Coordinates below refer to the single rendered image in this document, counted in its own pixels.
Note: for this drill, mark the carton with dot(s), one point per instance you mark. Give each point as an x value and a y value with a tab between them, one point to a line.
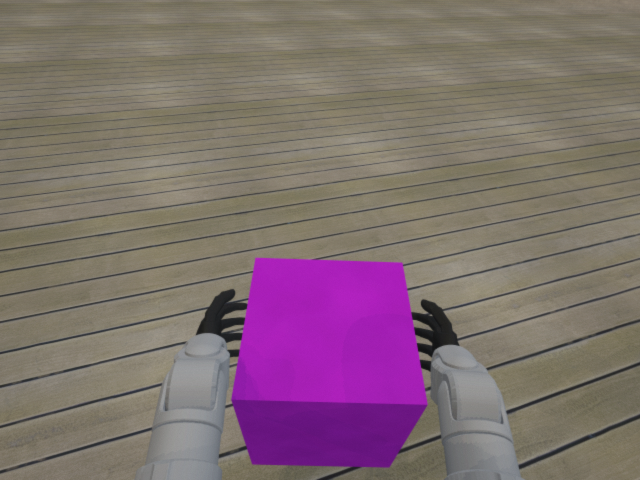
328	372

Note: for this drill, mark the robot left forearm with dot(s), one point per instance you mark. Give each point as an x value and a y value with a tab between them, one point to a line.
189	417

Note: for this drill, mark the right robot hand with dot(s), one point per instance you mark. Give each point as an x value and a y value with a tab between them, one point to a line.
440	324

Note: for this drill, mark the left robot hand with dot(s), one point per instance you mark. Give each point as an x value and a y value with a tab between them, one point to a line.
212	322

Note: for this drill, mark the robot right forearm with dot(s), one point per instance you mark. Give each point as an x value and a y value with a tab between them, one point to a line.
474	426

